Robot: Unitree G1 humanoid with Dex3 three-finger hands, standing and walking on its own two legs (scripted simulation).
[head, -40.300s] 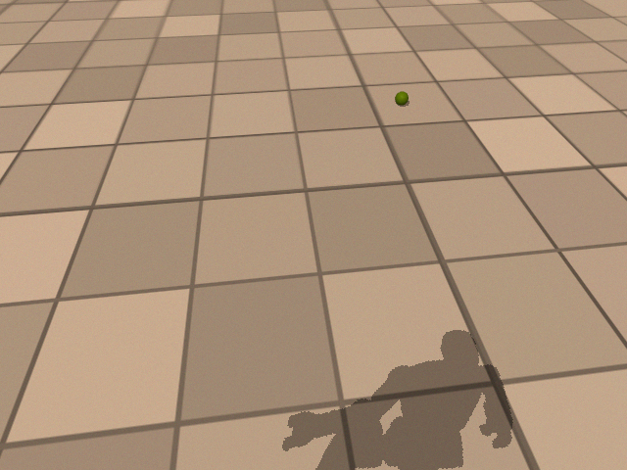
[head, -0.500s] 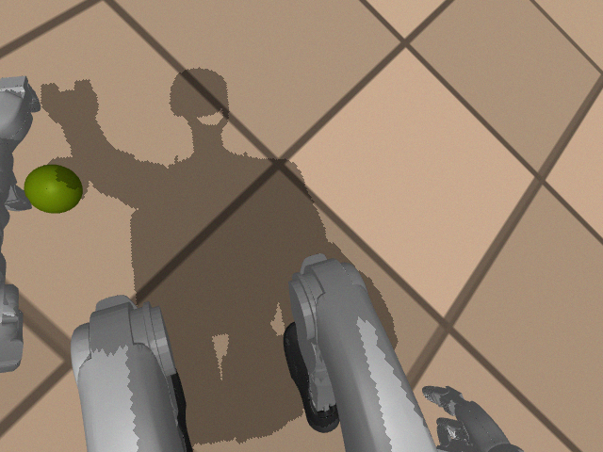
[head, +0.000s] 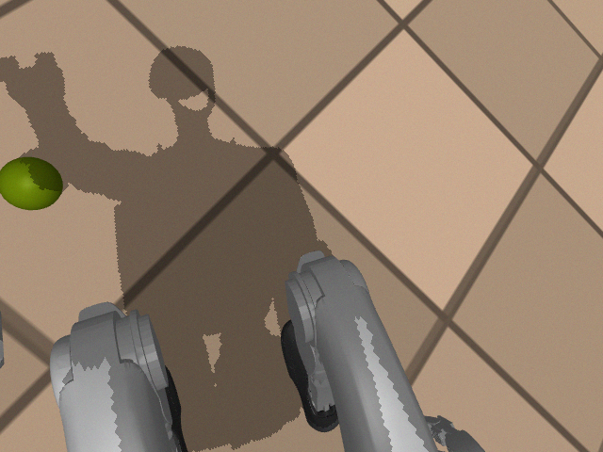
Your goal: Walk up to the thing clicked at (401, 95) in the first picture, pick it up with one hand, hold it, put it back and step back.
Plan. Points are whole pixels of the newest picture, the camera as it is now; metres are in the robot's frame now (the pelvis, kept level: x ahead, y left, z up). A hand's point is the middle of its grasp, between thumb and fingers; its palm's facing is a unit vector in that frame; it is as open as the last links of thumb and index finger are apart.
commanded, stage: home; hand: left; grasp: from above
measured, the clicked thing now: (31, 183) +0.52 +0.29 -0.30
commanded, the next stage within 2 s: none
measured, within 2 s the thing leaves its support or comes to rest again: neither
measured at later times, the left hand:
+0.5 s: hand out of the picture +0.33 +0.26 +0.07, palm faces -0.18 -0.74 -0.65, open 7.6 cm
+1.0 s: hand out of the picture +0.24 +0.22 +0.27, palm faces +0.23 -0.95 -0.22, open 7.4 cm
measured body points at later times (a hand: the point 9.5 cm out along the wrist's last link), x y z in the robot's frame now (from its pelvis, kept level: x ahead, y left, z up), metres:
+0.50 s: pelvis +0.00 -0.01 +0.17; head +0.15 +0.05 +0.59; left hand +0.33 +0.30 +0.11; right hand +0.20 -0.24 +0.06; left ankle +0.08 +0.13 -0.31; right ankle +0.10 -0.13 -0.31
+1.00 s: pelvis +0.06 +0.00 +0.34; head +0.12 +0.02 +0.79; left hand +0.23 +0.27 +0.29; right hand +0.25 -0.21 +0.26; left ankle +0.08 +0.13 -0.31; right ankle +0.10 -0.13 -0.31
